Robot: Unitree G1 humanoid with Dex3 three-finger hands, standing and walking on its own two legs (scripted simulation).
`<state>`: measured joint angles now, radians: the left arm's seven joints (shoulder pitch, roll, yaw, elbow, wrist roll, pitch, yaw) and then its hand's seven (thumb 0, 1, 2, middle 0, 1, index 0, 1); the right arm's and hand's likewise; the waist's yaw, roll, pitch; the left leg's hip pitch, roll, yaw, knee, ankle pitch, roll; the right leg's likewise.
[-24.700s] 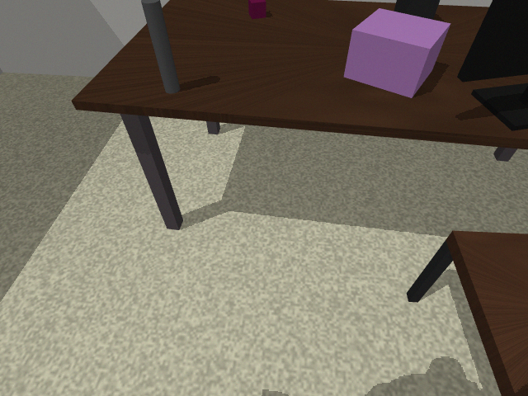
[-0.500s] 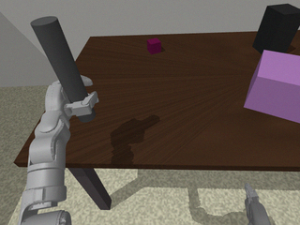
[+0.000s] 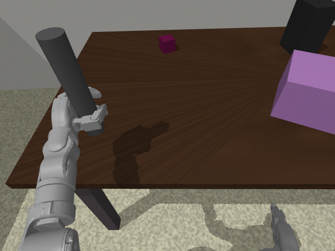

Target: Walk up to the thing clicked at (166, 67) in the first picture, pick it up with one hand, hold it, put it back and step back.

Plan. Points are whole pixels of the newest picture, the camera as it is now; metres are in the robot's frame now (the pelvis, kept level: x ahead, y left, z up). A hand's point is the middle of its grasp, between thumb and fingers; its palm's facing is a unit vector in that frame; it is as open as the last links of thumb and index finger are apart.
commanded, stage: lower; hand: left
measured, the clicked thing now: (77, 91) +0.40 +0.18 +0.21
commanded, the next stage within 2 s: loosen in 1.54 s
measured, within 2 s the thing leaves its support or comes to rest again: rests again in 1.44 s
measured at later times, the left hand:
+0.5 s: hand (102, 123) +0.42 +0.17 +0.09, palm faces +0.10 -0.99 +0.01, open 6.0 cm
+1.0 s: hand (107, 129) +0.43 +0.17 +0.06, palm faces +0.09 -1.00 +0.01, open 6.0 cm
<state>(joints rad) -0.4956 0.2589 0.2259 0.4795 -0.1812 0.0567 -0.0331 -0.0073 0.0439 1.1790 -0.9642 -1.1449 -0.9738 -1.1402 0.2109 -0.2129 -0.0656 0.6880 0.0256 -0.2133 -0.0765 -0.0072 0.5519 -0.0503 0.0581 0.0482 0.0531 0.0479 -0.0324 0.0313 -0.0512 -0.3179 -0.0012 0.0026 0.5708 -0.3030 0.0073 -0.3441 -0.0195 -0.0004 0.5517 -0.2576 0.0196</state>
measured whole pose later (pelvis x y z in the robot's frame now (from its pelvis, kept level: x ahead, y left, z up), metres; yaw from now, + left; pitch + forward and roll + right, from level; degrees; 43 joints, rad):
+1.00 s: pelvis -0.01 +0.00 -0.03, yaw +0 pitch +11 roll -1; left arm -0.57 0.28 0.23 0.81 -0.15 -0.27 -0.05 -0.01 0.04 1.18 -0.96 -1.15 -0.97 -1.14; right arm 0.31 -0.21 -0.05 0.37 0.01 -0.08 -0.03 -0.01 0.51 -0.06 0.06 0.05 0.05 0.05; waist -0.08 0.01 -0.10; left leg -0.62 0.01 0.00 0.84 -0.41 0.01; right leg -0.64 -0.01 0.00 0.80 -0.35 0.02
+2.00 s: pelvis -0.01 +0.00 -0.05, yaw +0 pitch +14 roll -1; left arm -0.56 0.27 0.25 0.82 -0.14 -0.35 -0.05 0.00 -0.07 0.75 -1.02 -0.95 -1.03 -0.94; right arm 0.40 -0.23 -0.06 0.15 0.00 -0.01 -0.01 -0.01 0.50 -0.05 0.06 0.05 0.05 0.05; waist -0.10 0.00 -0.11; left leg -0.74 0.01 0.00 0.95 -0.46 0.01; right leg -0.76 -0.01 0.00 0.92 -0.40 0.02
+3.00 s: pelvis +0.00 +0.00 -0.02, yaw +0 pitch +7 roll +0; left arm -0.54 0.48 0.30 0.69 -0.08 -0.04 -0.15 -0.01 -0.53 0.07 -0.07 -0.06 -0.08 -0.07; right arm 0.34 -0.25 -0.07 0.35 0.06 -0.01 -0.05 -0.01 0.56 -0.05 0.06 0.05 0.06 0.05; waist -0.03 0.03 -0.10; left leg -0.49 0.00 0.01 0.76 -0.39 0.01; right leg -0.52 -0.02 0.01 0.74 -0.35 0.02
